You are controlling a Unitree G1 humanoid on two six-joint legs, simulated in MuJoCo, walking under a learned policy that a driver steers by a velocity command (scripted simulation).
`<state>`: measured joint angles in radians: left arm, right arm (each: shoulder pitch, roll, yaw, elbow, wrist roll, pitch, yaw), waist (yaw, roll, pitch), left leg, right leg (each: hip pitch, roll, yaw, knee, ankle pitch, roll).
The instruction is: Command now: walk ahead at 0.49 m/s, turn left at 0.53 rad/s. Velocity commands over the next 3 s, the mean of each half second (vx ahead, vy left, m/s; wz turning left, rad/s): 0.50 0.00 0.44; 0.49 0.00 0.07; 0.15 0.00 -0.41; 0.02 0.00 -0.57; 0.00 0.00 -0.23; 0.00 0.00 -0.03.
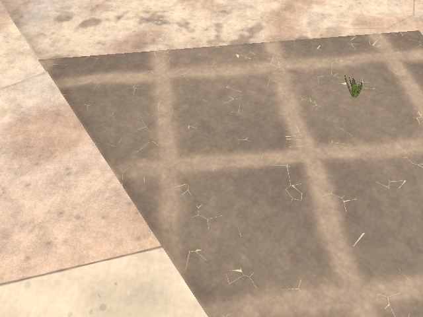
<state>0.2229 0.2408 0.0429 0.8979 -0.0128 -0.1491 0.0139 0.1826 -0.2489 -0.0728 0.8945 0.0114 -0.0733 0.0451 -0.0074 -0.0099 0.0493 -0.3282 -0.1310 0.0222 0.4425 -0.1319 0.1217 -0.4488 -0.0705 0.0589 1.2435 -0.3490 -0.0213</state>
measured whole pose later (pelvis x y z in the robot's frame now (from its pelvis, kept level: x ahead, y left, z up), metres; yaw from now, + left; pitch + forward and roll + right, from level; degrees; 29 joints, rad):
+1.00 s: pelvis +0.53 +0.03 -0.03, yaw +13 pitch +2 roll +2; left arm 0.31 0.23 0.04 0.85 -0.04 -0.04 0.00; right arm 0.22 -0.18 -0.02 0.74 0.00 -0.12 0.03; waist -0.01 -0.04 -0.04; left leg -0.49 0.01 0.10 0.83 -0.38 0.03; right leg -0.48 0.02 0.10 1.21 -0.28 -0.08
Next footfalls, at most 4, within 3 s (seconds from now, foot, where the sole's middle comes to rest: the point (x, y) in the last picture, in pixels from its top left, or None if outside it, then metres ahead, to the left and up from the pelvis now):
0.36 right None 0.39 -0.14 -0.85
0.82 left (175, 279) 0.58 0.15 -0.77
1.30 right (239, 224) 0.82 -0.07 -0.85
1.66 left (167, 225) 0.80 0.19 -0.81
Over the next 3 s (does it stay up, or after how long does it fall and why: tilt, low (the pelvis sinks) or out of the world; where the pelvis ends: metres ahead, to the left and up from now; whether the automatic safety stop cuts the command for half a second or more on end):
stays up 0.87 0.08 -0.08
